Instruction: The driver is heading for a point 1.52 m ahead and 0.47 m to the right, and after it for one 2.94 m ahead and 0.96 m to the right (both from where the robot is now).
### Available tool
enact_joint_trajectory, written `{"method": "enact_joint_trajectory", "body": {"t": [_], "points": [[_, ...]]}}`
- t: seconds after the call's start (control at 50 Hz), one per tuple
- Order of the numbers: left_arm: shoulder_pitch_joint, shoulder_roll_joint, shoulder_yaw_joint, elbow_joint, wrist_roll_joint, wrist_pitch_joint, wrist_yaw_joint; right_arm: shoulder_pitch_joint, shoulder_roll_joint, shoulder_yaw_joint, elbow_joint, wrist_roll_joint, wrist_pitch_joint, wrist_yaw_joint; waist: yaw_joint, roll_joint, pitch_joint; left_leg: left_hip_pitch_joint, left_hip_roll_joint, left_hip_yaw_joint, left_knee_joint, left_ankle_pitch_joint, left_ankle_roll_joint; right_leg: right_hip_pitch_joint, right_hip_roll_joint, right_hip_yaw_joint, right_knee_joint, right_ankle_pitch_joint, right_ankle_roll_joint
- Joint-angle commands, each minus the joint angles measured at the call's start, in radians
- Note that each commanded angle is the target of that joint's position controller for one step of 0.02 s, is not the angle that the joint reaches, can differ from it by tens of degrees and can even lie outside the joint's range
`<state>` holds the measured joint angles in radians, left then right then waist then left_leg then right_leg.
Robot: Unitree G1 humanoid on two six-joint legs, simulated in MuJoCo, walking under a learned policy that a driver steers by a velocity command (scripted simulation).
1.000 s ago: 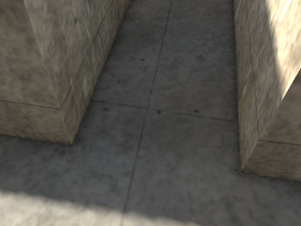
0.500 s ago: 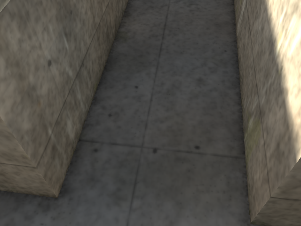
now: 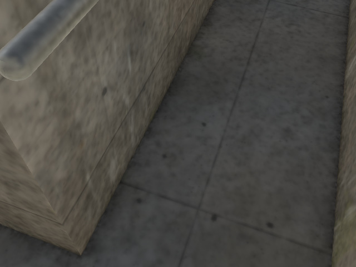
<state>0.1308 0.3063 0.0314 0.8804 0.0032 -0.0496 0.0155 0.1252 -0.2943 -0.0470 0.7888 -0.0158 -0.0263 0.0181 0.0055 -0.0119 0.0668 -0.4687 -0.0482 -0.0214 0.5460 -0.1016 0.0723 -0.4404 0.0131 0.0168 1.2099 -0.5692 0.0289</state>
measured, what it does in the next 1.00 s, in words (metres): steps on the spot, turning right: right foot, then right foot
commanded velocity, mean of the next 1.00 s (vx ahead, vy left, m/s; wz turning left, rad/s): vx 0.02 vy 0.00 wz -0.28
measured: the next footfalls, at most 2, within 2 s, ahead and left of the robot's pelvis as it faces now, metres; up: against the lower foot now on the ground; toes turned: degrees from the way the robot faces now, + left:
right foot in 0.32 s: +0.08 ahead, -0.17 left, +0.00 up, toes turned +2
right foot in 0.96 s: +0.05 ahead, -0.19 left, +0.00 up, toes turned -22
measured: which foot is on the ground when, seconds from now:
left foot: down 0.00-0.96, up 0.98-1.00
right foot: up 0.00-0.30, down 0.32-0.58, up 0.60-0.94, down 0.96-1.00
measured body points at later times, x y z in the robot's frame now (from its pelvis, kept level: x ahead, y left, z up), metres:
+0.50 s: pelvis +0.05 -0.03 +0.01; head +0.08 -0.04 +0.46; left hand +0.16 +0.26 -0.10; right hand +0.17 -0.32 -0.10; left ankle +0.06 +0.07 -0.70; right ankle +0.04 -0.17 -0.73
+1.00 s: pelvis +0.04 -0.07 +0.00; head +0.07 -0.10 +0.44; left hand +0.30 +0.13 -0.08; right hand +0.04 -0.40 -0.12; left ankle +0.06 +0.08 -0.70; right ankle +0.02 -0.17 -0.73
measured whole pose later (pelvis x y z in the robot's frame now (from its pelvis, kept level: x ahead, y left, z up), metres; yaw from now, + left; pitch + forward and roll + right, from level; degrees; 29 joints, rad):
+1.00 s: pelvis +0.04 -0.07 +0.00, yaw -21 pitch +1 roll +1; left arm 0.16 0.32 0.06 0.62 0.00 0.03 0.00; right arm 0.15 -0.35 -0.07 0.76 -0.02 0.03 -0.03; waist -0.04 0.03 0.07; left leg -0.38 0.09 0.05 0.85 -0.51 -0.03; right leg -0.37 0.01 -0.02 0.65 -0.31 -0.04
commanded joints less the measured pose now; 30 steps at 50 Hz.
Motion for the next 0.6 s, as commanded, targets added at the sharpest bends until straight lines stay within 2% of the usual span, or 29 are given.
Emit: {"method": "enact_joint_trajectory", "body": {"t": [0.02, 0.06, 0.08, 0.1, 0.12, 0.16, 0.18, 0.2, 0.22, 0.24, 0.26, 0.28, 0.3, 0.32, 0.34, 0.36, 0.38, 0.4, 0.42, 0.44, 0.46, 0.48, 0.5, 0.52, 0.54, 0.56, 0.58, 0.6], "points": [[0.056, 0.142, 0.035, -0.061, 0.019, 0.047, 0.034, 0.007, -0.163, -0.033, -0.094, 0.002, 0.022, -0.025, 0.014, 0.052, -0.202, 0.172, 0.274, -0.340, -0.221, 0.297, 0.190, -0.102, -0.051, 0.070, 0.028, 0.112, 0.017], [0.062, 0.107, 0.035, -0.084, 0.017, 0.052, 0.052, 0.015, -0.192, -0.040, -0.092, -0.016, 0.035, -0.049, 0.027, 0.110, -0.206, 0.111, 0.228, -0.313, -0.241, 0.205, 0.178, -0.034, -0.016, 0.061, -0.052, 0.163, 0.043], [0.074, 0.102, 0.036, -0.081, 0.009, 0.051, 0.058, 0.008, -0.179, -0.036, -0.091, -0.017, 0.038, -0.058, 0.036, 0.119, -0.222, 0.128, 0.227, -0.289, -0.236, 0.200, 0.176, -0.034, -0.010, 0.056, -0.087, 0.172, 0.057], [0.060, 0.087, 0.030, -0.080, 0.010, 0.052, 0.054, 0.005, -0.173, -0.035, -0.091, -0.015, 0.044, -0.065, 0.024, 0.110, -0.225, 0.141, 0.226, -0.273, -0.240, 0.157, 0.171, -0.046, -0.012, 0.042, -0.129, 0.184, 0.061], [0.070, 0.089, 0.033, -0.066, 0.006, 0.061, 0.052, 0.014, -0.154, -0.025, -0.097, -0.026, 0.036, -0.066, 0.003, 0.083, -0.248, 0.169, 0.249, -0.307, -0.258, -0.006, 0.163, -0.055, -0.032, 0.063, -0.167, 0.220, 0.065], [0.045, 0.066, 0.029, -0.081, 0.011, 0.065, 0.048, 0.001, -0.106, -0.006, -0.065, -0.019, 0.024, -0.070, 0.002, 0.134, -0.227, 0.146, 0.222, -0.277, -0.279, -0.181, 0.129, -0.005, -0.057, 0.069, -0.281, 0.249, 0.067], [0.035, 0.058, 0.026, -0.091, 0.010, 0.061, 0.045, -0.004, -0.086, 0.004, -0.047, -0.023, 0.019, -0.076, 0.001, 0.153, -0.215, 0.124, 0.214, -0.254, -0.285, -0.211, 0.117, 0.049, -0.067, 0.072, -0.348, 0.252, 0.070], [0.030, 0.051, 0.021, -0.092, 0.011, 0.054, 0.039, -0.002, -0.083, 0.007, -0.025, -0.029, 0.017, -0.077, -0.002, 0.164, -0.205, 0.107, 0.204, -0.225, -0.288, -0.229, 0.110, 0.105, -0.066, 0.057, -0.417, 0.242, 0.068], [0.022, 0.061, 0.023, -0.093, 0.010, 0.047, 0.033, 0.009, -0.102, 0.002, -0.009, -0.033, 0.017, -0.075, -0.015, 0.169, -0.188, 0.109, 0.206, -0.219, -0.293, -0.255, 0.111, 0.133, -0.055, 0.034, -0.462, 0.229, 0.064], [0.014, 0.087, 0.030, -0.097, 0.000, 0.042, 0.028, 0.006, -0.142, -0.010, 0.000, -0.036, 0.022, -0.076, -0.018, 0.177, -0.163, 0.124, 0.220, -0.236, -0.287, -0.289, 0.119, 0.130, -0.047, 0.017, -0.500, 0.213, 0.056], [0.019, 0.101, 0.033, -0.091, -0.003, 0.037, 0.020, 0.002, -0.165, -0.017, 0.004, -0.031, 0.031, -0.074, -0.020, 0.170, -0.143, 0.138, 0.222, -0.242, -0.278, -0.315, 0.116, 0.132, -0.032, -0.010, -0.555, 0.212, 0.038], [0.027, 0.102, 0.034, -0.093, -0.004, 0.030, 0.013, 0.008, -0.164, -0.019, 0.016, -0.017, 0.041, -0.078, -0.008, 0.164, -0.120, 0.150, 0.211, -0.230, -0.255, -0.303, 0.102, 0.148, -0.023, -0.030, -0.645, 0.257, 0.016], [0.048, 0.121, 0.041, -0.090, -0.009, 0.026, 0.012, 0.031, -0.158, -0.018, 0.025, -0.011, 0.042, -0.082, -0.008, 0.155, -0.105, 0.169, 0.204, -0.226, -0.244, -0.285, 0.082, 0.160, -0.018, -0.030, -0.728, 0.325, -0.006], [0.046, 0.148, 0.047, -0.090, -0.006, 0.022, 0.009, 0.058, -0.159, -0.019, 0.035, -0.013, 0.038, -0.087, -0.022, 0.122, -0.085, 0.171, 0.189, -0.206, -0.211, -0.267, 0.040, 0.158, -0.048, 0.008, -0.772, 0.402, -0.039], [0.056, 0.213, 0.056, -0.093, 0.010, 0.021, 0.002, 0.077, -0.133, -0.014, 0.018, -0.030, 0.034, -0.090, -0.050, 0.010, -0.102, 0.143, 0.120, -0.128, -0.074, -0.218, -0.011, 0.181, -0.162, 0.152, -0.799, 0.594, -0.098], [0.047, 0.258, 0.078, -0.086, -0.008, 0.027, -0.007, 0.043, -0.085, -0.007, -0.009, -0.032, 0.027, -0.081, -0.076, -0.171, -0.065, 0.126, 0.003, 0.030, 0.009, -0.199, -0.068, 0.110, -0.221, 0.279, -0.863, 0.562, -0.192], [0.030, 0.230, 0.076, -0.117, 0.006, 0.024, -0.008, -0.017, -0.095, -0.012, -0.014, -0.030, 0.018, -0.079, -0.034, -0.202, -0.042, 0.081, -0.022, 0.023, 0.069, -0.215, -0.094, 0.112, -0.251, 0.363, -0.912, 0.570, -0.242], [0.016, 0.213, 0.079, -0.138, 0.014, 0.018, 0.001, -0.028, -0.102, -0.020, -0.013, -0.021, 0.008, -0.078, -0.019, -0.213, -0.069, 0.053, -0.027, 0.000, 0.143, -0.260, -0.097, 0.167, -0.269, 0.390, -0.904, 0.620, -0.256], [0.024, 0.207, 0.083, -0.144, 0.008, 0.013, 0.007, -0.030, -0.100, -0.024, -0.009, -0.011, 0.003, -0.076, -0.013, -0.207, -0.097, 0.019, -0.032, -0.013, 0.208, -0.336, -0.103, 0.214, -0.261, 0.390, -0.887, 0.678, -0.263], [0.044, 0.200, 0.086, -0.138, -0.003, 0.007, 0.010, -0.042, -0.110, -0.030, -0.024, -0.007, 0.004, -0.067, -0.007, -0.193, -0.089, -0.061, -0.019, -0.037, 0.258, -0.370, -0.111, 0.271, -0.263, 0.411, -0.865, 0.697, -0.268], [0.052, 0.203, 0.094, -0.146, -0.010, 0.005, 0.015, -0.030, -0.105, -0.034, -0.022, -0.002, -0.001, -0.064, -0.006, -0.179, -0.109, -0.086, -0.007, -0.051, 0.268, -0.387, -0.115, 0.311, -0.264, 0.403, -0.842, 0.747, -0.262], [0.022, 0.199, 0.098, -0.170, -0.012, 0.016, 0.014, -0.013, -0.082, -0.028, -0.027, 0.002, -0.002, -0.069, -0.015, -0.173, -0.135, -0.066, 0.005, -0.059, 0.224, -0.378, -0.121, 0.324, -0.247, 0.390, -0.821, 0.773, -0.243], [0.022, 0.182, 0.098, -0.179, -0.023, 0.024, 0.020, -0.019, -0.086, -0.029, -0.030, 0.012, -0.009, -0.063, -0.008, -0.157, -0.146, -0.035, -0.001, -0.052, 0.144, -0.336, -0.127, 0.325, -0.225, 0.379, -0.811, 0.791, -0.227], [0.007, 0.177, 0.096, -0.191, -0.024, 0.041, 0.022, -0.021, -0.072, -0.023, -0.038, 0.019, -0.014, -0.055, -0.017, -0.170, -0.172, 0.030, -0.011, -0.040, 0.044, -0.260, -0.126, 0.330, -0.202, 0.367, -0.787, 0.860, -0.212], [-0.004, 0.173, 0.094, -0.206, -0.019, 0.057, 0.022, 0.024, -0.072, -0.026, -0.024, 0.026, -0.020, -0.049, -0.039, -0.176, -0.206, 0.125, -0.021, -0.019, -0.092, -0.138, -0.119, 0.324, -0.166, 0.339, -0.764, 0.834, -0.183], [-0.010, 0.155, 0.088, -0.224, -0.021, 0.064, 0.021, 0.072, -0.104, -0.035, -0.011, 0.030, -0.022, -0.046, -0.054, -0.165, -0.223, 0.257, 0.006, -0.022, -0.195, -0.022, -0.110, 0.266, -0.121, 0.320, -0.727, 0.720, -0.143], [0.019, 0.108, 0.074, -0.227, -0.014, 0.065, 0.016, 0.102, -0.157, -0.048, -0.011, 0.016, -0.020, -0.049, -0.048, -0.087, -0.248, 0.421, 0.120, -0.114, -0.212, 0.044, -0.059, 0.131, -0.069, 0.283, -0.638, 0.516, -0.096], [0.071, 0.023, 0.050, -0.250, -0.001, 0.051, -0.002, 0.099, -0.237, -0.063, -0.023, -0.018, -0.001, -0.059, -0.009, 0.205, -0.222, 0.549, 0.340, -0.385, -0.200, 0.322, 0.093, -0.135, 0.070, 0.166, -0.431, 0.059, -0.037]]}}
Velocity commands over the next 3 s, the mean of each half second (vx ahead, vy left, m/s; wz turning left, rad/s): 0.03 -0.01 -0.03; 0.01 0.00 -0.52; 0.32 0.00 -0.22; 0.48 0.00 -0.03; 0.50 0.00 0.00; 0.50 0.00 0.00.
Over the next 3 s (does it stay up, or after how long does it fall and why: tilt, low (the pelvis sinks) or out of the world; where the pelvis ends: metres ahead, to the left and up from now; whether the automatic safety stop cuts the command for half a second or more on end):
stays up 1.04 -0.35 -0.01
